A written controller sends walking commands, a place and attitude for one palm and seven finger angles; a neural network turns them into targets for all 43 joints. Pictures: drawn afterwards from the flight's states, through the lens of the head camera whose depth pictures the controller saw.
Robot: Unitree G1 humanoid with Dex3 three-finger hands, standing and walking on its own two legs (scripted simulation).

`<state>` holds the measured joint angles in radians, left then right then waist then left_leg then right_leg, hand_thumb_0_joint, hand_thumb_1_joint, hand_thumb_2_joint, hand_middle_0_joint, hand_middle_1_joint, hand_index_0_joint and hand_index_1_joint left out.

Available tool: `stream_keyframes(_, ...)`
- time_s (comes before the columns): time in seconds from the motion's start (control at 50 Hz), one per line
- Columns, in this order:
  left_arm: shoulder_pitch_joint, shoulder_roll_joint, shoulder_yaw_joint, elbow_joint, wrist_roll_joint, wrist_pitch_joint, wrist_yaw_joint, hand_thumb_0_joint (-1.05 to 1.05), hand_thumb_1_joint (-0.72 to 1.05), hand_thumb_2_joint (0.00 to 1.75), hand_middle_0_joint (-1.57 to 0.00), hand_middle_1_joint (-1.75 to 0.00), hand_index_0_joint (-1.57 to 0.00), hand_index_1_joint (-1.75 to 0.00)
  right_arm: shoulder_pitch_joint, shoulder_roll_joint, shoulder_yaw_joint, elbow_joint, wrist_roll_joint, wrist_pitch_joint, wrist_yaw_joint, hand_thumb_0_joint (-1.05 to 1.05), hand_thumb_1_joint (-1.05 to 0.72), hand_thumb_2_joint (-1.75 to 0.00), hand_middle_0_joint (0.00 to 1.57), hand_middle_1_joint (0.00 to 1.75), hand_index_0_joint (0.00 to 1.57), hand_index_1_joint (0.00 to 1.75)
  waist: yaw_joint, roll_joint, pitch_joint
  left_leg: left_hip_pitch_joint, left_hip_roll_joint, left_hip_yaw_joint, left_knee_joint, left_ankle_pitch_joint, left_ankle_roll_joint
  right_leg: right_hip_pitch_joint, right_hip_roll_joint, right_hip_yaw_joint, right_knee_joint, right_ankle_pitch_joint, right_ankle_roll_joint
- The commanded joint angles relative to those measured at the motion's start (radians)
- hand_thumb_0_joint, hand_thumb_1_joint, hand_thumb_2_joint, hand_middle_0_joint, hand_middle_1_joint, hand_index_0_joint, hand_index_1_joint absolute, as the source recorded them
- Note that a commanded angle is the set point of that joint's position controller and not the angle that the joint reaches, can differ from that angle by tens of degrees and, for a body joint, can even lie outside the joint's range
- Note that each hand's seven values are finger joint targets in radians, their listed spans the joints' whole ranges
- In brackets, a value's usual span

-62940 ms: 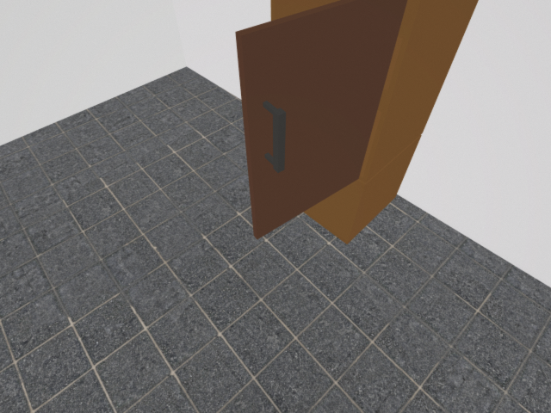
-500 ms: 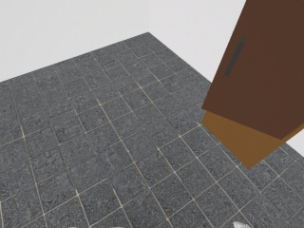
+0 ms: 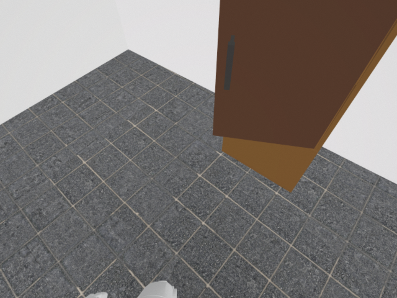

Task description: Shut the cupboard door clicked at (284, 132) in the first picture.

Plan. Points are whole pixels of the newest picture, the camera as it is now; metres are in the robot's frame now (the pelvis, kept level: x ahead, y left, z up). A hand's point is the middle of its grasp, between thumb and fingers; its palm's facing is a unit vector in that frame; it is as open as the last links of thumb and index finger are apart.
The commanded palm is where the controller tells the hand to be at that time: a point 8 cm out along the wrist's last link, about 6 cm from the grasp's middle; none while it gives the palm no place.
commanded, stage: turn to face it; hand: left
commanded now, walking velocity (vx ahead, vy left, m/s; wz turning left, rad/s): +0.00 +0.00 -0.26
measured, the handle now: (229, 63) +0.74 -0.05 +0.04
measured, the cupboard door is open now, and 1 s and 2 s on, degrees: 28 28 28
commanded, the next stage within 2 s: take the last steps up to it in 0.14 s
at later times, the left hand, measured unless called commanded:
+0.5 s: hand (118, 295) +0.14 +0.20 -0.16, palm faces -0.20 -0.96 -0.18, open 7.4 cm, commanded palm none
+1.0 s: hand (152, 283) +0.17 +0.13 -0.20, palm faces -0.21 -0.97 -0.11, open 7.4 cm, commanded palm none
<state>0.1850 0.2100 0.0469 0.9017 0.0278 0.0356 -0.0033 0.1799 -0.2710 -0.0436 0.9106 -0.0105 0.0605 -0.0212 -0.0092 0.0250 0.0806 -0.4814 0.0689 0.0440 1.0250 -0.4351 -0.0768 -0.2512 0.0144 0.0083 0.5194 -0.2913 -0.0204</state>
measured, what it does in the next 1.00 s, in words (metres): walks ahead: left foot, then right foot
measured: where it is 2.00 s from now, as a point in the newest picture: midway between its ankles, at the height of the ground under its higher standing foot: (229, 286)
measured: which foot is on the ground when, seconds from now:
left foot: up 0.00-0.12, down 0.14-0.60, up 0.62-0.88, down 0.90-1.00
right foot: down 0.00-0.16, up 0.18-0.58, down 0.60-0.90, up 0.92-1.00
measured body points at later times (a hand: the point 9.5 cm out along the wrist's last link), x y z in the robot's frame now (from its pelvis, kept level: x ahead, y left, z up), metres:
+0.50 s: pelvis +0.03 +0.02 +0.01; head +0.06 +0.02 +0.46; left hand +0.15 +0.25 -0.14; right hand -0.01 -0.23 -0.13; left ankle +0.03 +0.13 -0.74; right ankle -0.02 -0.12 -0.70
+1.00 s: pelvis +0.16 -0.04 -0.01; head +0.18 -0.01 +0.44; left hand +0.19 +0.18 -0.18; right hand +0.16 -0.29 -0.14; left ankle +0.22 +0.04 -0.74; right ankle +0.04 -0.14 -0.67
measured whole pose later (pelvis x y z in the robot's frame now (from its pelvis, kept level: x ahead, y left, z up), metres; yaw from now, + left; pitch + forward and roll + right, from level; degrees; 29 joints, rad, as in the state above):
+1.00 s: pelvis +0.16 -0.04 -0.01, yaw -13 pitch -1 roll -1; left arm 0.32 0.19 0.05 1.11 0.03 0.03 -0.02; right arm 0.24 -0.16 -0.02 0.97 -0.04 -0.05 -0.02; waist -0.01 -0.06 0.05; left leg -0.35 0.07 0.17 0.63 -0.27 0.05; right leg -0.32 0.00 -0.03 1.04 -0.44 -0.04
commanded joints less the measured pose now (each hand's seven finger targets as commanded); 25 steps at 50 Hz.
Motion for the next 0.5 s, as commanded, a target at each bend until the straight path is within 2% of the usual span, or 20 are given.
stream_keyframes(0.0, 0.027, 0.216, 0.054, -0.047, 0.001, -0.018, 0.015, 0.00, 0.90, 0.90, -0.20, -0.30, -0.20, -0.30, -0.010, -0.048, -0.010, -0.073, 0.001, -0.033, 0.000, 0.00, -0.90, -0.90, 0.20, 0.30, 0.20, 0.30, 0.023, -0.174, -0.134, 0.009, -0.015, -0.001, -0.156, 0.017, 0.001, 0.131, -0.243, 0.228, -0.139, 0.512, -0.176)
stream_keyframes(0.02, 0.026, 0.214, 0.056, -0.045, 0.002, -0.017, 0.016, 0.00, 0.90, 0.90, -0.20, -0.30, -0.20, -0.30, -0.009, -0.046, -0.009, -0.075, 0.003, -0.037, -0.002, 0.00, -0.90, -0.90, 0.20, 0.30, 0.20, 0.30, 0.025, -0.185, -0.131, 0.042, -0.021, -0.003, -0.221, 0.016, 0.006, 0.117, -0.245, 0.247, -0.131, 0.506, -0.176)
stream_keyframes(0.04, 0.017, 0.213, 0.056, -0.040, 0.002, -0.016, 0.017, 0.00, 0.90, 0.90, -0.20, -0.30, -0.20, -0.30, 0.014, -0.043, -0.010, -0.066, 0.004, -0.040, -0.003, 0.00, -0.90, -0.90, 0.20, 0.30, 0.20, 0.30, 0.013, -0.173, -0.131, 0.079, -0.025, 0.001, -0.290, 0.039, 0.009, 0.111, -0.243, 0.248, -0.118, 0.487, -0.169)
stream_keyframes(0.06, 0.004, 0.210, 0.056, -0.038, -0.002, -0.013, 0.018, 0.00, 0.90, 0.90, -0.20, -0.30, -0.20, -0.30, 0.051, -0.041, -0.007, -0.051, 0.003, -0.045, -0.007, 0.00, -0.90, -0.90, 0.20, 0.30, 0.20, 0.30, -0.004, -0.166, -0.140, 0.148, -0.033, 0.003, -0.397, 0.107, 0.013, 0.087, -0.221, 0.245, -0.087, 0.468, -0.146)
stream_keyframes(0.08, -0.015, 0.202, 0.054, -0.038, -0.009, -0.009, 0.016, 0.00, 0.90, 0.90, -0.20, -0.30, -0.20, -0.30, 0.097, -0.046, -0.006, -0.034, 0.002, -0.050, -0.009, 0.00, -0.90, -0.90, 0.20, 0.30, 0.20, 0.30, -0.026, -0.159, -0.139, 0.252, -0.037, 0.012, -0.515, 0.224, 0.018, 0.025, -0.193, 0.225, -0.058, 0.402, -0.107)
stream_keyframes(0.1, -0.005, 0.162, 0.046, -0.042, -0.015, -0.005, 0.015, 0.00, 0.90, 0.90, -0.20, -0.30, -0.20, -0.30, 0.120, -0.082, -0.010, -0.024, -0.001, -0.061, -0.012, 0.00, -0.90, -0.90, 0.20, 0.30, 0.20, 0.30, -0.029, -0.054, -0.146, 0.372, 0.031, -0.058, -0.629, 0.312, 0.044, -0.073, -0.131, 0.189, 0.009, 0.289, -0.057)
stream_keyframes(0.12, 0.038, 0.105, 0.036, -0.048, -0.021, 0.001, 0.009, 0.00, 0.90, 0.90, -0.20, -0.30, -0.20, -0.30, 0.135, -0.167, -0.023, -0.025, -0.014, -0.067, -0.014, 0.00, -0.90, -0.90, 0.20, 0.30, 0.20, 0.30, -0.018, 0.180, -0.150, 0.426, 0.234, -0.278, -0.668, 0.445, 0.136, -0.185, -0.003, 0.082, 0.153, -0.011, 0.005)
stream_keyframes(0.14, 0.019, 0.103, 0.029, -0.061, -0.018, 0.000, 0.006, 0.00, 0.90, 0.90, -0.20, -0.30, -0.20, -0.30, 0.146, -0.196, -0.027, -0.038, -0.016, -0.062, -0.018, 0.00, -0.90, -0.90, 0.20, 0.30, 0.20, 0.30, -0.027, 0.233, -0.120, 0.356, 0.360, -0.388, -0.717, 0.523, 0.235, -0.199, 0.018, 0.018, 0.331, -0.292, 0.028)
stream_keyframes(0.16, -0.008, 0.115, 0.035, -0.054, -0.010, 0.012, 0.008, 0.00, 0.90, 0.90, -0.20, -0.30, -0.20, -0.30, 0.140, -0.183, -0.023, -0.027, -0.023, -0.066, -0.027, 0.00, -0.90, -0.90, 0.20, 0.30, 0.20, 0.30, -0.036, 0.238, -0.108, 0.317, 0.359, -0.388, -0.744, 0.537, 0.248, -0.221, 0.005, 0.061, 0.477, -0.312, 0.039)
stream_keyframes(0.18, -0.018, 0.122, 0.042, -0.044, -0.009, 0.013, 0.003, 0.00, 0.90, 0.90, -0.20, -0.30, -0.20, -0.30, 0.110, -0.156, -0.016, -0.034, -0.024, -0.065, -0.031, 0.00, -0.90, -0.90, 0.20, 0.30, 0.20, 0.30, -0.016, 0.201, -0.079, 0.287, 0.325, -0.336, -0.733, 0.558, 0.251, -0.231, -0.016, 0.070, 0.556, -0.270, 0.042)
stream_keyframes(0.2, -0.004, 0.116, 0.046, -0.030, -0.009, 0.013, -0.003, 0.00, 0.90, 0.90, -0.20, -0.30, -0.20, -0.30, 0.076, -0.129, -0.008, -0.041, -0.023, -0.066, -0.032, 0.00, -0.90, -0.90, 0.20, 0.30, 0.20, 0.30, 0.004, 0.171, -0.076, 0.291, 0.283, -0.258, -0.717, 0.586, 0.242, -0.234, -0.025, 0.062, 0.584, -0.224, 0.046)
stream_keyframes(0.22, 0.005, 0.102, 0.043, -0.017, -0.010, 0.014, -0.006, 0.00, 0.90, 0.90, -0.20, -0.30, -0.20, -0.30, 0.058, -0.113, -0.004, -0.040, -0.023, -0.067, -0.033, 0.00, -0.90, -0.90, 0.20, 0.30, 0.20, 0.30, 0.013, 0.150, -0.089, 0.307, 0.251, -0.189, -0.700, 0.617, 0.234, -0.221, -0.031, 0.048, 0.560, -0.200, 0.052)
stream_keyframes(0.24, 0.004, 0.090, 0.037, -0.011, -0.010, 0.013, -0.012, 0.00, 0.90, 0.90, -0.20, -0.30, -0.20, -0.30, 0.065, -0.108, -0.004, -0.039, -0.023, -0.070, -0.032, 0.00, -0.90, -0.90, 0.20, 0.30, 0.20, 0.30, 0.008, 0.131, -0.107, 0.336, 0.244, -0.164, -0.695, 0.609, 0.229, -0.213, -0.033, 0.023, 0.522, -0.188, 0.054)
stream_keyframes(0.28, -0.018, 0.079, 0.031, -0.009, -0.006, 0.013, -0.021, 0.00, 0.90, 0.90, -0.20, -0.30, -0.20, -0.30, 0.127, -0.121, -0.015, -0.012, -0.025, -0.072, -0.029, 0.00, -0.90, -0.90, 0.20, 0.30, 0.20, 0.30, -0.022, 0.118, -0.140, 0.423, 0.254, -0.161, -0.715, 0.488, 0.224, -0.242, -0.026, -0.007, 0.483, -0.173, 0.054)
stream_keyframes(0.32, -0.056, 0.077, 0.031, -0.019, -0.002, 0.013, -0.032, 0.00, 0.90, 0.90, -0.20, -0.30, -0.20, -0.30, 0.164, -0.131, -0.027, 0.009, -0.027, -0.074, -0.025, 0.00, -0.90, -0.90, 0.20, 0.30, 0.20, 0.30, -0.044, 0.109, -0.111, 0.421, 0.280, -0.171, -0.760, 0.285, 0.224, -0.263, -0.042, -0.018, 0.441, -0.155, 0.050)
stream_keyframes(0.36, -0.096, 0.075, 0.029, -0.029, 0.001, 0.009, -0.043, 0.00, 0.90, 0.90, -0.20, -0.30, -0.20, -0.30, 0.182, -0.141, -0.035, 0.026, -0.029, -0.077, -0.021, 0.00, -0.90, -0.90, 0.20, 0.30, 0.20, 0.30, -0.057, 0.112, -0.076, 0.407, 0.298, -0.178, -0.796, 0.146, 0.221, -0.271, -0.055, -0.025, 0.366, -0.148, 0.045)
stream_keyframes(0.4, -0.114, 0.071, 0.028, -0.032, 0.002, 0.004, -0.051, 0.00, 0.90, 0.90, -0.20, -0.30, -0.20, -0.30, 0.188, -0.150, -0.043, 0.042, -0.031, -0.080, -0.018, 0.00, -0.90, -0.90, 0.20, 0.30, 0.20, 0.30, -0.063, 0.114, -0.067, 0.403, 0.301, -0.159, -0.801, 0.097, 0.213, -0.248, -0.055, -0.040, 0.277, -0.139, 0.041)
stream_keyframes(0.44, -0.129, 0.066, 0.024, -0.031, 0.005, -0.004, -0.056, 0.00, 0.90, 0.90, -0.20, -0.30, -0.20, -0.30, 0.200, -0.153, -0.048, 0.059, -0.032, -0.083, -0.013, 0.00, -0.90, -0.90, 0.20, 0.30, 0.20, 0.30, -0.070, 0.129, -0.061, 0.384, 0.298, -0.142, -0.783, 0.124, 0.205, -0.187, -0.043, -0.064, 0.183, -0.135, 0.034)
stream_keyframes(0.48, -0.080, 0.064, 0.027, -0.007, 0.003, -0.009, -0.058, 0.00, 0.90, 0.90, -0.20, -0.30, -0.20, -0.30, 0.177, -0.164, -0.051, 0.065, -0.030, -0.083, -0.011, 0.00, -0.90, -0.90, 0.20, 0.30, 0.20, 0.30, -0.044, 0.139, -0.084, 0.341, 0.285, -0.102, -0.740, 0.137, 0.186, -0.076, -0.023, -0.094, 0.077, -0.090, 0.026)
